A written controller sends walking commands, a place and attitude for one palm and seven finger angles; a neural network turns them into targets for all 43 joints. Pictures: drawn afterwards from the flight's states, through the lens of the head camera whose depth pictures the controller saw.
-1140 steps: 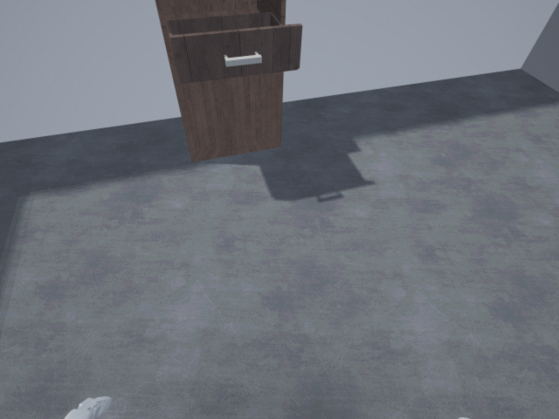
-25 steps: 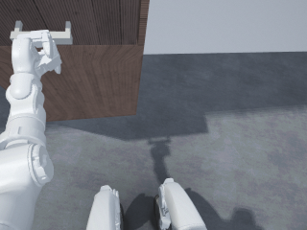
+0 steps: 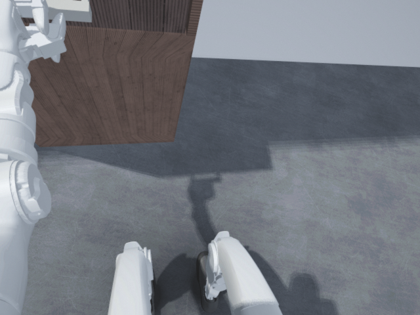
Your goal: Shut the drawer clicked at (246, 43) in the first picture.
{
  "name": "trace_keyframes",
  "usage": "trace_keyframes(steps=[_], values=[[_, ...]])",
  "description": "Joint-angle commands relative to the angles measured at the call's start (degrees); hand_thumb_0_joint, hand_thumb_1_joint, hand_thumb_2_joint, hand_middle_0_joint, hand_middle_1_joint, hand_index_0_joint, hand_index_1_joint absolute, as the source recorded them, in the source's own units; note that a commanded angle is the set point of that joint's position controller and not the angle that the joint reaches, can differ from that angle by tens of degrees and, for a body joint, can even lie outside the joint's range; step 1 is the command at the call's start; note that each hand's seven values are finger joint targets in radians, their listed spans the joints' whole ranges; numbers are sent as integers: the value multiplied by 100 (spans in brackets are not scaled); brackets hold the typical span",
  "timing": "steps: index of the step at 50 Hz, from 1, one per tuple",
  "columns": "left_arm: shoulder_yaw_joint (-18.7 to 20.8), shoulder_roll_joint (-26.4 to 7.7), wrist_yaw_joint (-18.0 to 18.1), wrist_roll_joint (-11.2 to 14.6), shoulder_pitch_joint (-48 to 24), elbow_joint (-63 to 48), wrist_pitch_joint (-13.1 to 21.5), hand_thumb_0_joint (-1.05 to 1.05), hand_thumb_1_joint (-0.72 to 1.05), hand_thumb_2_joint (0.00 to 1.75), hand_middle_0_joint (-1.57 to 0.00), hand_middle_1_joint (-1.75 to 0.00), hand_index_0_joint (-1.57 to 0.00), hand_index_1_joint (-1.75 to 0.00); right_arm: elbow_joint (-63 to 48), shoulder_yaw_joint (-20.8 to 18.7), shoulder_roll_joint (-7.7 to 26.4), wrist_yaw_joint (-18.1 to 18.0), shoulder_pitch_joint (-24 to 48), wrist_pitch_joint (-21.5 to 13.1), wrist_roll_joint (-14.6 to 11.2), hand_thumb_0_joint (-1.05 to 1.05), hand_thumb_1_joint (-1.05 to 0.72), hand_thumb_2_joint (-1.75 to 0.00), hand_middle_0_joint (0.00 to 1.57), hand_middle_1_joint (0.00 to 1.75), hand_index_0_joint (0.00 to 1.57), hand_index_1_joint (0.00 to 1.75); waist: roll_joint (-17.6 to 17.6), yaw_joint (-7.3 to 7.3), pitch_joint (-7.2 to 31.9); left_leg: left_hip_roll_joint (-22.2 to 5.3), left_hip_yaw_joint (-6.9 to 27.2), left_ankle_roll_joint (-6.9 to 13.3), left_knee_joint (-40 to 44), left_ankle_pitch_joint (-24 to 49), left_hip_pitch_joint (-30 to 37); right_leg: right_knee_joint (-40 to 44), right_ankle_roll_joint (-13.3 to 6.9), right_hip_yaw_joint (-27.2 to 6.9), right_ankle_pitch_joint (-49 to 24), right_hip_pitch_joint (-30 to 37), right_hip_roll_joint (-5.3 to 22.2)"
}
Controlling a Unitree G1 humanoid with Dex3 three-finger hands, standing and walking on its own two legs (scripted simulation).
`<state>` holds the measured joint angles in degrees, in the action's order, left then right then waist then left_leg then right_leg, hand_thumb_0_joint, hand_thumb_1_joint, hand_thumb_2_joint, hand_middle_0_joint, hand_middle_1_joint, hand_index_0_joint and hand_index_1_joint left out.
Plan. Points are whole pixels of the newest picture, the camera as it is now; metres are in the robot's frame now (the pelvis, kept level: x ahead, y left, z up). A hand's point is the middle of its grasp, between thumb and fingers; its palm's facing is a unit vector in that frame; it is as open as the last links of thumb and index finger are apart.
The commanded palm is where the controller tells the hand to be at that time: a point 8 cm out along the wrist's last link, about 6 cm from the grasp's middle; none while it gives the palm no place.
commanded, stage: pull the fist back off the drawer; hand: left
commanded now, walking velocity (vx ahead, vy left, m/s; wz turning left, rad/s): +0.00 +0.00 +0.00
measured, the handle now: out of the picture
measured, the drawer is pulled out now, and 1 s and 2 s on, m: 0.00 0.00 0.00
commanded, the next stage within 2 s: draw the hand back to the body in 0.70 s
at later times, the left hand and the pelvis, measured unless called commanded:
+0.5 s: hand (62, 37) +0.57 +0.19 +0.06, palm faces +0.02 -1.00 -0.03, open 3.1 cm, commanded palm +0.55 +0.20 +0.07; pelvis +0.00 +0.00 +0.01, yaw +0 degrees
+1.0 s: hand (51, 44) +0.52 +0.19 +0.10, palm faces +0.02 -1.00 -0.07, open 3.1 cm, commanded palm +0.48 +0.23 +0.11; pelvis +0.06 +0.00 +0.06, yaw -1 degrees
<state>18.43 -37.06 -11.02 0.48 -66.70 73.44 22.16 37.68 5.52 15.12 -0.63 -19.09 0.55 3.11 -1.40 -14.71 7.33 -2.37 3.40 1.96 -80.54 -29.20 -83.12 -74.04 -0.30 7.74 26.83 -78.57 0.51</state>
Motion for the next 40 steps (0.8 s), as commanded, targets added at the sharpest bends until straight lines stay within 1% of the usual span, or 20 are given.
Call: trace_keyframes(steps=[1,6,8,10,15,16,17,19,20,22,24,25,28,30,32,34,35,38,39,40], values=[[-22,-886,310,48,-4007,-1580,313,0,90,90,-140,-160,-140,-160,-50,-387,1293,-105,-1220,-202,-1,0,-90,-90,20,30,20,30,-2023,-666,3057,-58,721,-48,1379,-25,3560,932,-119,-354,21,232,-279],[-23,-845,305,43,-4015,-1574,292,0,90,90,-140,-160,-140,-160,-57,-391,1294,-66,-1266,-264,16,0,-90,-90,20,30,20,30,-1958,-654,3112,-37,738,-47,1362,-20,3500,922,-136,-345,18,278,-282],[96,-980,289,24,-3886,-1379,265,0,90,90,-140,-160,-140,-160,-59,-386,1310,-53,-1286,-251,16,0,-90,-90,20,30,20,30,-1789,-611,2954,-33,707,-46,1358,-161,3261,939,-142,-355,99,363,-288],[71,-915,273,24,-3903,-1462,295,0,90,90,-140,-160,-140,-160,-74,-394,1302,-22,-1303,-262,33,0,-90,-90,20,30,20,30,-1941,-575,2941,-28,752,-58,1393,-114,3362,904,-168,-338,80,287,-280],[200,-817,235,69,-3526,-1578,336,0,90,90,-140,-160,-140,-160,-94,-460,1300,67,-1352,-205,57,0,-90,-90,20,30,20,30,-1886,-413,3103,-51,827,-93,1424,159,3653,882,-180,-300,-66,337,-270],[193,-771,225,76,-3418,-1653,350,0,90,90,-140,-160,-140,-160,-112,-474,1303,87,-1347,-182,52,0,-90,-90,20,30,20,30,-1929,-360,3173,-67,849,-115,1455,208,3757,872,-177,-285,-90,326,-268],[112,-595,212,109,-3291,-1630,333,0,90,90,-140,-160,-140,-160,-121,-489,1289,104,-1320,-161,43,0,-90,-90,20,30,20,30,-1779,-358,3140,-56,830,-105,1457,181,3710,907,-168,-298,-85,376,-267],[269,-723,214,117,-3004,-1585,308,0,90,90,-140,-160,-140,-160,-154,-490,1273,117,-1311,-118,29,0,-90,-90,20,30,20,30,-1585,-266,3051,-43,710,-75,1444,162,3457,949,-160,-329,-46,631,-278],[308,-759,215,126,-2953,-1658,346,0,90,90,-140,-160,-140,-160,-167,-489,1266,120,-1319,-107,30,0,-90,-90,20,30,20,30,-1648,-228,3064,-33,690,-74,1455,259,3530,945,-169,-333,-78,654,-274],[224,-551,211,140,-2666,-1763,358,0,90,90,-140,-160,-140,-160,-215,-516,1233,152,-1283,-52,15,0,-90,-90,20,30,20,30,-1573,-142,3104,-30,671,-90,1494,457,3632,972,-171,-321,-174,778,-269],[362,-619,223,200,-2393,-1899,383,0,90,90,-140,-160,-140,-160,-255,-546,1207,168,-1250,-11,-10,0,-90,-90,20,30,20,30,-1379,-73,3180,-18,525,-61,1435,632,3548,1053,-146,-373,-244,1066,-283],[431,-663,222,192,-2170,-1893,425,0,90,90,-140,-160,-140,-160,-287,-541,1202,173,-1266,13,-10,0,-90,-90,20,30,20,30,-1390,23,3226,-8,512,-70,1438,789,3581,1023,-163,-370,-295,1143,-284],[305,-388,202,233,-1804,-2074,480,0,90,90,-140,-160,-140,-160,-350,-575,1129,205,-1170,94,-46,0,-90,-90,20,30,20,30,-1249,80,3200,7,366,-60,1413,1032,3564,1097,-140,-401,-427,1383,-291],[453,-478,209,251,-1416,-2142,555,0,90,90,-140,-160,-140,-160,-394,-595,1108,214,-1153,141,-58,0,-90,-90,20,30,20,30,-1197,211,3213,17,285,-52,1397,1344,3592,1102,-149,-424,-608,1601,-300],[372,-377,230,244,-1446,-2206,604,0,90,90,-140,-160,-140,-160,-398,-614,1088,220,-1089,202,-75,0,-90,-90,20,30,20,30,-1132,150,3113,8,261,-58,1385,1450,3596,1106,-131,-421,-703,1600,-303],[394,-348,256,265,-1440,-2217,636,0,90,90,-140,-160,-140,-160,-398,-626,1052,213,-1092,230,-83,0,-90,-90,20,30,20,30,-862,110,3002,24,169,-7,1327,1484,3380,1164,-92,-480,-810,1842,-311],[557,-503,265,267,-1298,-2230,686,0,90,90,-140,-160,-140,-160,-420,-635,1063,202,-1097,247,-85,0,-90,-90,20,30,20,30,-804,180,3081,31,150,-1,1300,1625,3382,1135,-103,-505,-935,1958,-309],[585,-512,227,251,-1160,-2135,715,0,90,90,-140,-160,-140,-160,-435,-637,1017,187,-1066,317,-99,0,-90,-90,20,30,20,30,-775,202,3059,52,57,6,1243,1838,3247,1108,-88,-546,-1227,2176,-307],[493,-375,202,273,-1175,-2180,722,0,90,90,-140,-160,-140,-160,-451,-646,993,194,-1046,330,-102,0,-90,-90,20,30,20,30,-721,172,3072,68,31,18,1219,1871,3230,1106,-74,-560,-1312,2236,-310],[619,-483,192,284,-1092,-2234,760,0,90,90,-140,-160,-140,-160,-459,-658,999,185,-1058,342,-96,0,-90,-90,20,30,20,30,-803,233,3143,68,25,13,1197,2064,3322,1063,-88,-561,-1483,2271,-301]])
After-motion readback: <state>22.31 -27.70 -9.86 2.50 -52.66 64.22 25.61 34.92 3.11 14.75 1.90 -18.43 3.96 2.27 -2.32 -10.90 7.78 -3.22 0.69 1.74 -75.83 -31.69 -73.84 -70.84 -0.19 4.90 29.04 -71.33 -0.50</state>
